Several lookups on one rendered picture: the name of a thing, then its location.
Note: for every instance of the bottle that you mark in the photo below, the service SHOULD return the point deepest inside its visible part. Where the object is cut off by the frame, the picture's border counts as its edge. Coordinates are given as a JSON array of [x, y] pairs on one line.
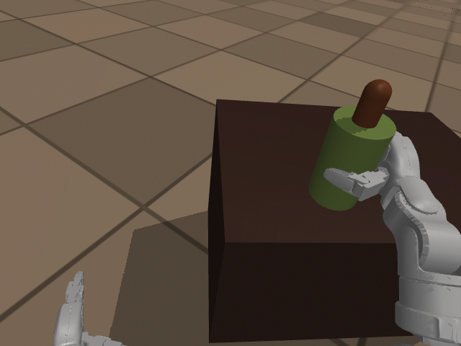
[[356, 140]]

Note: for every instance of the left robot hand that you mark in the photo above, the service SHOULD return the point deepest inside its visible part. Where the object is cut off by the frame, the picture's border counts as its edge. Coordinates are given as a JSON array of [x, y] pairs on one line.
[[69, 325]]

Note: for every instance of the right robot hand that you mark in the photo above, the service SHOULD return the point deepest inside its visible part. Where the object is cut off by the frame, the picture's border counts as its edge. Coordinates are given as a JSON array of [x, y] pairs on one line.
[[399, 160]]

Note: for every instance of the right robot arm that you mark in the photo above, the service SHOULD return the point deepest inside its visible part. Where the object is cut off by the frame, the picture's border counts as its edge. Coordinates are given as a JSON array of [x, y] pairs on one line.
[[429, 263]]

